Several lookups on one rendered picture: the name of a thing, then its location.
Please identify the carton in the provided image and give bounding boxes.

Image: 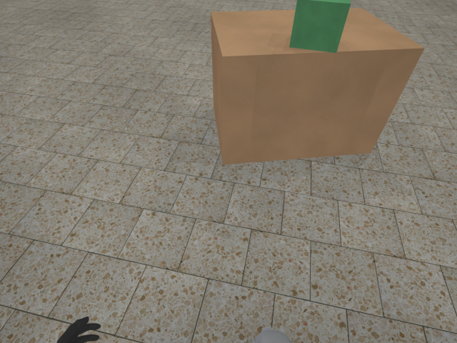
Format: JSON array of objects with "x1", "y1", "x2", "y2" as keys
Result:
[{"x1": 289, "y1": 0, "x2": 351, "y2": 53}]

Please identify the robot left hand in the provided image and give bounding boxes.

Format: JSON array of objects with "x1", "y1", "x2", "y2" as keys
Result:
[{"x1": 57, "y1": 317, "x2": 101, "y2": 343}]

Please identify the pedestal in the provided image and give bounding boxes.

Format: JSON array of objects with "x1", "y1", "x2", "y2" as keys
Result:
[{"x1": 211, "y1": 8, "x2": 425, "y2": 165}]

